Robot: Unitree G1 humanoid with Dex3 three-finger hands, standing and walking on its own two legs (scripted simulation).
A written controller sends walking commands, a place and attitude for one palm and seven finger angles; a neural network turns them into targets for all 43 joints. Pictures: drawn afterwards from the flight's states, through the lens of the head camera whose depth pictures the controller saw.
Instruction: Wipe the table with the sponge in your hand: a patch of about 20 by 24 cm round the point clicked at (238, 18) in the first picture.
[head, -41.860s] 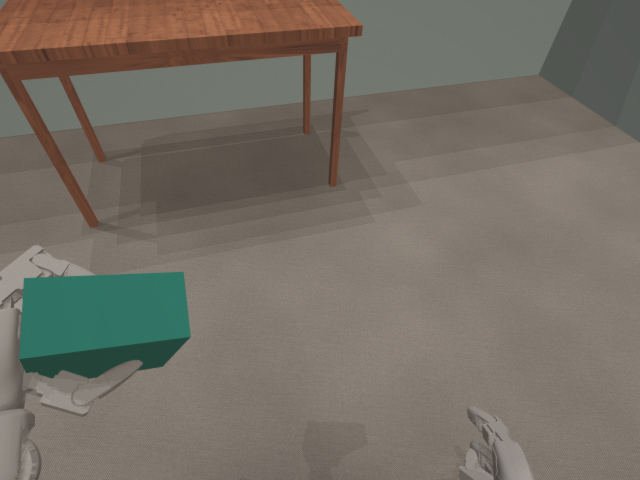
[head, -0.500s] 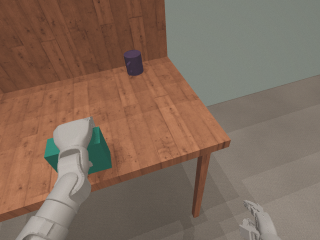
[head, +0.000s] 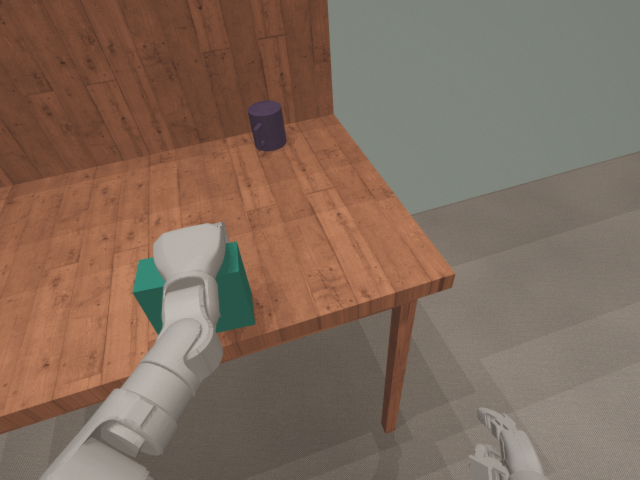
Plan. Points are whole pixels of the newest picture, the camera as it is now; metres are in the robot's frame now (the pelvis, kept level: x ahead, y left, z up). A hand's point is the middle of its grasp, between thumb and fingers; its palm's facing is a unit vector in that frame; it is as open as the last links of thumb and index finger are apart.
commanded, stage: slide across to the third lane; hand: left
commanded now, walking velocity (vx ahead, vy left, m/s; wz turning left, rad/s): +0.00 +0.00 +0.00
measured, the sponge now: (203, 302) +0.34 +0.23 +0.03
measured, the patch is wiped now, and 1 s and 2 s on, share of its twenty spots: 0.60 0.75 1.00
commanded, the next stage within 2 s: wipe forward along the third lane in 0.04 s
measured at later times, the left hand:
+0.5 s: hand (224, 248) +0.40 +0.20 +0.08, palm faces -0.04 +0.00 -1.00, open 10.2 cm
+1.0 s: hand (219, 227) +0.45 +0.23 +0.08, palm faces -0.08 +0.01 -1.00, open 10.2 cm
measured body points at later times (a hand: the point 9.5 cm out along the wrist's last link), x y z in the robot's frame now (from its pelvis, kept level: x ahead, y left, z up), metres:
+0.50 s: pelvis +0.00 -0.01 +0.00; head +0.00 -0.04 +0.45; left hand +0.40 +0.20 +0.13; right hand +0.16 -0.25 -0.12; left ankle +0.00 +0.13 -0.73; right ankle -0.02 -0.09 -0.73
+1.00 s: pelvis +0.00 +0.00 +0.00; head +0.04 -0.02 +0.45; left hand +0.45 +0.22 +0.13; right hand +0.09 -0.27 -0.14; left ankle +0.00 +0.13 -0.73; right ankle -0.02 -0.09 -0.73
